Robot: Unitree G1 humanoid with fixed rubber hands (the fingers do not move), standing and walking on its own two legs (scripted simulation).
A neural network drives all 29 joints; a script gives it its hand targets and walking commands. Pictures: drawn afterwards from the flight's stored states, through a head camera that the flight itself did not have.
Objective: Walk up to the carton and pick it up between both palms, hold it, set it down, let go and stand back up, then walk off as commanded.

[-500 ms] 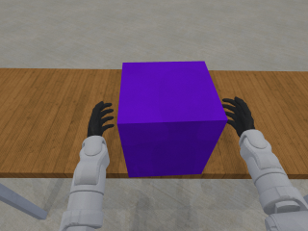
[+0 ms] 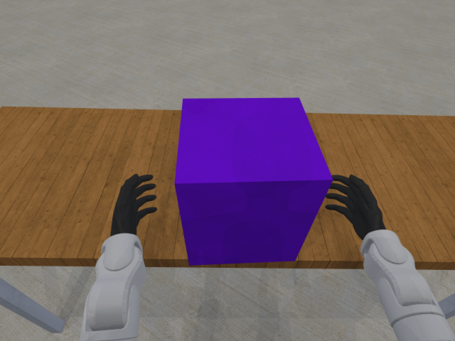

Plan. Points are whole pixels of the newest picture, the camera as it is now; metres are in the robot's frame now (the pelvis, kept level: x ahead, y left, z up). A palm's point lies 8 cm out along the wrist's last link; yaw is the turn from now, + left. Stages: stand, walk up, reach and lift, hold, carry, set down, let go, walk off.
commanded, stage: set down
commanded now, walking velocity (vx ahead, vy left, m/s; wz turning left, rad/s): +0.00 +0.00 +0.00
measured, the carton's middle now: (242, 184) +0.38 -0.01 +0.08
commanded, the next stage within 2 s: none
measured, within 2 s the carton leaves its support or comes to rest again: neither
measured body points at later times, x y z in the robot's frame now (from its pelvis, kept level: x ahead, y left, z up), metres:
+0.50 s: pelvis +0.00 +0.00 +0.00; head -0.02 +0.01 +0.45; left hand +0.24 +0.18 +0.09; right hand +0.25 -0.22 +0.08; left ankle +0.03 +0.14 -0.75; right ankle +0.01 -0.12 -0.75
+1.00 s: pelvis +0.01 +0.00 +0.00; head +0.01 +0.01 +0.45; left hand +0.23 +0.19 +0.05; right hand +0.23 -0.22 +0.05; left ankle +0.03 +0.14 -0.75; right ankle +0.01 -0.12 -0.75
